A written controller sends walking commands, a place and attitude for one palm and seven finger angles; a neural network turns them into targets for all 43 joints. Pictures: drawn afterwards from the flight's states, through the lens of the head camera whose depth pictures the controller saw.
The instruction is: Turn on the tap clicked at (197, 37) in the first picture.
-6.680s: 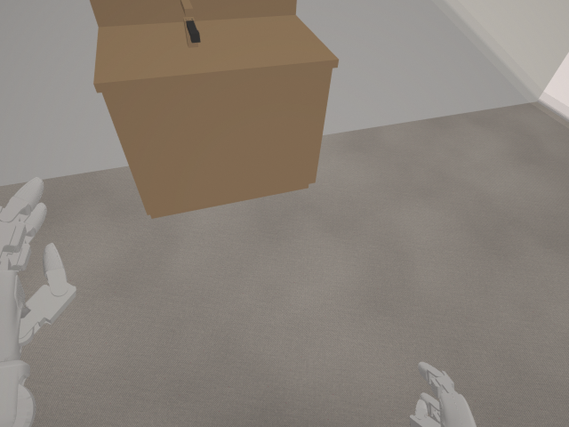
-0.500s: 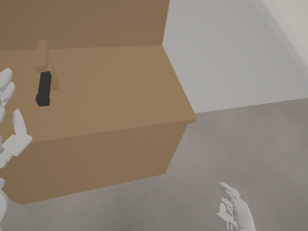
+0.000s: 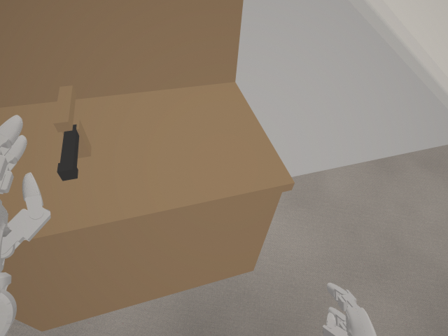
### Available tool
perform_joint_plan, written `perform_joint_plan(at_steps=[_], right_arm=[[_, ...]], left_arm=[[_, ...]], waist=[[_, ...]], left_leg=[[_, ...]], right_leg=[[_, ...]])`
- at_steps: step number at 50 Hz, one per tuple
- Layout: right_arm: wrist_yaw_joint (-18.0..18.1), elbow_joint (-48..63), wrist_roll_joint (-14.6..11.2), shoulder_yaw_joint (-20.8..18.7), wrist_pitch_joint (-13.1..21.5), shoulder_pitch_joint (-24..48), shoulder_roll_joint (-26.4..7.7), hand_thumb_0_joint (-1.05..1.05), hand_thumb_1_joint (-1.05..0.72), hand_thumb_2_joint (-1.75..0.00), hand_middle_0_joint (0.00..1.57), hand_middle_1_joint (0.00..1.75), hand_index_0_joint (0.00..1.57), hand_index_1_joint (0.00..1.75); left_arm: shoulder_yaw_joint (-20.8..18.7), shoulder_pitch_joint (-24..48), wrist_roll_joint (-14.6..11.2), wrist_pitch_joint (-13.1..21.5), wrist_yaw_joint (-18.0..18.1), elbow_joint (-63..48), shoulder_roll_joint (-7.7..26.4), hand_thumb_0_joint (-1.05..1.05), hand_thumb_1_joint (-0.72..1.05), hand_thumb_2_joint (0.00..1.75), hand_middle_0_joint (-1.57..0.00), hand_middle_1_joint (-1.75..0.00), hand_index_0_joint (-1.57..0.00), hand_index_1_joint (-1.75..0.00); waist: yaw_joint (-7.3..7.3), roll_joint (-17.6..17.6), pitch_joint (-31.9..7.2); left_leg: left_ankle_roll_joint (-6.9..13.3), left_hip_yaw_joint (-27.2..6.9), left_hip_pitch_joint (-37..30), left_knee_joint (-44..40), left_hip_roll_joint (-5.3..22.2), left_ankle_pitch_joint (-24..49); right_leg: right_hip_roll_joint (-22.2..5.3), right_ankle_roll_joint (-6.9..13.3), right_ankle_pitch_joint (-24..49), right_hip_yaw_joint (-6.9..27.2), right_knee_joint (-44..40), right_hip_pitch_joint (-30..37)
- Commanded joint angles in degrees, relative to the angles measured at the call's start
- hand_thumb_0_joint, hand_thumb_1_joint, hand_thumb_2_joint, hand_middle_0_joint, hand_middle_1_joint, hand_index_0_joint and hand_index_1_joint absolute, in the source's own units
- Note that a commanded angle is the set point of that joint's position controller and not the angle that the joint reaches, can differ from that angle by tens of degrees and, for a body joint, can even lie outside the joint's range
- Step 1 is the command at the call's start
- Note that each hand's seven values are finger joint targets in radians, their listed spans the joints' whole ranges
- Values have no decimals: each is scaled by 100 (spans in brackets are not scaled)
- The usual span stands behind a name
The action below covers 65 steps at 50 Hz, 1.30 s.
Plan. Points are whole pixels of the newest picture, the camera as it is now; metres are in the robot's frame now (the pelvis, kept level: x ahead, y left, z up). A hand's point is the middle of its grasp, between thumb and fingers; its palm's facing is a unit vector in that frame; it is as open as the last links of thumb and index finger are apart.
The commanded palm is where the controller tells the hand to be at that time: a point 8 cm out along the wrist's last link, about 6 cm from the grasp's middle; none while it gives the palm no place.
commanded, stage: shuffle to correct the standing spot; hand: left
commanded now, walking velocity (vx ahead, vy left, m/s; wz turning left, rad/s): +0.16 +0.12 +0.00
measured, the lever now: (68, 170) +0.40 +0.35 +0.04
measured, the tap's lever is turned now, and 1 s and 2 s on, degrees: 0 0 0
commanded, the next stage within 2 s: come to a stop and stand still in 0.62 s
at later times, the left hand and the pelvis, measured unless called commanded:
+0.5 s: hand (28, 216) +0.22 +0.27 +0.18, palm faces +0.42 -0.83 -0.36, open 7.4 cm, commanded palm +0.17 +0.30 +0.19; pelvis +0.01 +0.02 +0.01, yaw +1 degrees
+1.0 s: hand (0, 175) +0.28 +0.34 +0.17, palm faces +0.48 -0.80 -0.36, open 7.4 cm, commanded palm +0.23 +0.36 +0.19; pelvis +0.07 +0.08 +0.01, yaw +1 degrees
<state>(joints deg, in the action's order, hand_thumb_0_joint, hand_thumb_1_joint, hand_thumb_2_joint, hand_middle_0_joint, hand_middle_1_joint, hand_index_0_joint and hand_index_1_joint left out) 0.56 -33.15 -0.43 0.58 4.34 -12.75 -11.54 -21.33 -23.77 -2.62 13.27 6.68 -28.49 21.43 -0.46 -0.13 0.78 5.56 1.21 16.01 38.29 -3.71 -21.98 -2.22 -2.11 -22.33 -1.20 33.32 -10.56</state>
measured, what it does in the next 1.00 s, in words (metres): steps to the left: left foot, then right foot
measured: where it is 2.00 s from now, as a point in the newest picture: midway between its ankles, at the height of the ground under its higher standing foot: outside the picture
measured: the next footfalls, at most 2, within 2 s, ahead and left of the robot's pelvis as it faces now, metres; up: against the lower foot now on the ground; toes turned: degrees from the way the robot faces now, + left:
left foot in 0.58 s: +0.14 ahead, +0.20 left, +0.00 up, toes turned +3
right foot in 0.78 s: +0.12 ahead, -0.01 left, +0.00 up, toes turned -1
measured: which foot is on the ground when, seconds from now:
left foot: down 0.00-0.30, up 0.32-0.56, down 0.58-1.00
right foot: down 0.00-0.58, up 0.60-0.76, down 0.78-1.00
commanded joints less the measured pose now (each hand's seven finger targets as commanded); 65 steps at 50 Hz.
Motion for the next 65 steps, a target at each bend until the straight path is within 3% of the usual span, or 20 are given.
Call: perform_joint_plan(at_steps=[1, 7, 12, 15, 16, 19, 25, 27, 28, 29, 31, 38, 40, 41, 46, 48, 51, 54, 58, 65], right_arm=[[76, 932, -63, -340, 188, 533, -763, 0, -90, -90, 20, 30, 20, 30], [110, 936, 31, -322, 296, 466, -756, 0, -90, -90, 20, 30, 20, 30], [90, 924, 32, -290, 353, 572, -756, 0, -90, -90, 20, 30, 20, 30], [88, 1013, 30, -392, 254, 577, -788, 0, -90, -90, 20, 30, 20, 30], [59, 977, 22, -498, 243, 493, -913, 0, -90, -90, 20, 30, 20, 30], [10, 789, 35, -290, 83, 484, -705, 0, -90, -90, 20, 30, 20, 30], [210, 738, 61, -329, 366, 607, -513, 0, -90, -90, 20, 30, 20, 30], [287, 751, 40, -418, 452, 511, -628, 0, -90, -90, 20, 30, 20, 30], [292, 842, 10, -486, 467, 457, -786, 0, -90, -90, 20, 30, 20, 30], [272, 918, -9, -496, 476, 453, -821, 0, -90, -90, 20, 30, 20, 30], [267, 805, 7, -434, 539, 624, -672, 0, -90, -90, 20, 30, 20, 30], [77, 788, -31, -245, 597, 615, -578, 0, -90, -90, 20, 30, 20, 30], [88, 782, 17, -247, 508, 549, -491, 0, -90, -90, 20, 30, 20, 30], [82, 791, -6, -235, 503, 666, -539, 0, -90, -90, 20, 30, 20, 30], [142, 547, 8, -47, 487, 815, -398, 0, -90, -90, 20, 30, 20, 30], [212, 543, 35, -88, 538, 700, -400, 0, -90, -90, 20, 30, 20, 30], [250, 750, -5, -282, 620, 883, -637, 0, -90, -90, 20, 30, 20, 30], [150, 799, 129, -287, 659, 733, -571, 0, -90, -90, 20, 30, 20, 30], [-23, 907, 69, -367, 681, 553, -570, 0, -90, -90, 20, 30, 20, 30], [148, 1004, -131, -334, 338, 542, -662, 0, -90, -90, 20, 30, 20, 30]], left_arm=[[-734, 259, -76, 325, 92, -850, 1044, 0, 90, 90, -20, -30, -20, -30], [-634, 640, -32, 377, 56, -1284, 1048, 0, 90, 90, -20, -30, -20, -30], [-581, 368, 32, 344, 123, -965, 912, 0, 90, 90, -20, -30, -20, -30], [-743, 116, -85, 319, 118, -689, 1039, 0, 90, 90, -20, -30, -20, -30], [-675, 163, -71, 308, 91, -626, 938, 0, 90, 90, -20, -30, -20, -30], [-641, 41, 3, 378, 98, -662, 882, 0, 90, 90, -20, -30, -20, -30], [-445, 764, 86, 326, 158, -1047, 876, 0, 90, 90, -20, -30, -20, -30], [-442, 725, 76, 337, 157, -1349, 896, 0, 90, 90, -20, -30, -20, -30], [-515, 734, 39, 371, 160, -1525, 896, 0, 90, 90, -20, -30, -20, -30], [-569, 775, 45, 404, 172, -1584, 942, 0, 90, 90, -20, -30, -20, -30], [-936, 700, -2, 391, 159, -1326, 1311, 0, 90, 90, -20, -30, -20, -30], [-810, -126, 12, 283, 119, -1209, 1023, 0, 90, 90, -20, -30, -20, -30], [-953, 19, 22, 153, 114, -987, 1251, 0, 90, 90, -20, -30, -20, -30], [-937, 156, -37, 51, 132, -883, 1191, 0, 90, 90, -20, -30, -20, -30], [-645, 564, 10, 90, 183, -586, 923, 0, 90, 90, -20, -30, -20, -30], [-348, 765, 8, 87, 194, -712, 671, 0, 90, 90, -20, -30, -20, -30], [-250, 1099, 40, 65, 263, -1609, 827, 0, 90, 90, -20, -30, -20, -30], [-450, 942, 35, 48, 200, -2067, 1018, 0, 90, 90, -20, -30, -20, -30], [-768, 18, 18, 146, 170, -2212, 1105, 0, 90, 90, -20, -30, -20, -30], [-851, -861, -289, -191, 70, -793, 809, 0, 90, 90, -20, -30, -20, -30]], waist=[[33, 8, -682], [157, 1308, -367], [-35, 674, -677], [-102, -1266, -609], [-33, -1122, -270], [75, -267, 125], [-22, -513, -148], [62, 295, -398], [98, 1229, -542], [120, 1848, -534], [41, 1237, -421], [-90, 739, -752], [-36, -1420, -532], [-96, -1482, -245], [-34, -602, -193], [40, -267, -509], [-90, 973, -852], [-42, 1502, -737], [-30, 1498, -1153], [77, -111, -1005]], left_leg=[[-445, -518, 247, -396, 505, 2128], [-198, -2038, -1263, -1818, 1399, 2664], [-147, -926, -66, -1033, 1043, 2225], [-373, -128, 2478, 2412, 119, -607], [-461, -533, 2525, 2949, 283, -654], [-465, -735, 2335, 2653, 895, -160], [-451, 779, -497, -379, 219, 926], [-359, 339, -1207, -979, 342, 799], [33, -970, -1569, -1368, 1085, 801], [562, -2306, -1524, -1971, 1875, 980], [864, -2532, -1159, -2155, 2066, 1281], [43, -597, 1037, -971, 1193, -83], [-432, 201, 1888, 1319, 263, -683], [-545, 40, 2050, 2072, 288, -682], [-521, -21, 599, 109, 609, -2], [-548, 262, -530, -1181, 296, 1397], [8, -1305, -1800, -1636, 1741, 3816], [4, -1570, -1502, -1813, 1818, 4894], [-454, -857, -1768, -1175, 1539, 5533], [-642, -371, -410, -1136, 929, 2564]], right_leg=[[-435, 735, 2027, 524, -12, 405], [313, 287, -484, -287, 1112, -1530], [92, 441, 613, -312, -723, 362], [-2325, 1626, 63, 3279, -1967, 1441], [-2393, 1742, -586, 3412, -2144, 792], [-1949, 1523, 383, 1882, -1840, 18], [-824, 808, 485, 120, -1288, -785], [-508, 556, 409, -119, -41, -894], [4, 293, 97, -382, 1112, -1508], [381, 184, -1000, -349, 2271, -2005], [165, 206, -1141, -6, 3025, -2227], [197, 313, 322, -144, -651, 787], [-1327, 1056, -642, 2546, -2072, 754], [-1875, 1442, -178, 3151, -2262, 420], [-1106, 1042, 2970, 893, -1108, 63], [-532, 626, 2596, 212, -729, 94], [52, 184, 493, 41, 579, -857], [162, 222, -336, 76, 665, -768], [216, 355, 592, -121, -499, -259], [-203, 487, 3332, 453, -1150, 685]])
